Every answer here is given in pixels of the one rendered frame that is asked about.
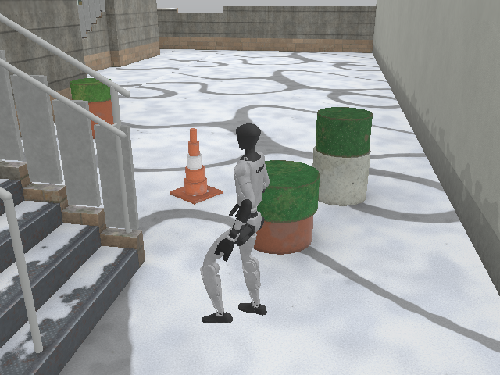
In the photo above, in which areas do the stairs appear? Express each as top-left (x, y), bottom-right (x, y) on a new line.
top-left (0, 179), bottom-right (139, 375)

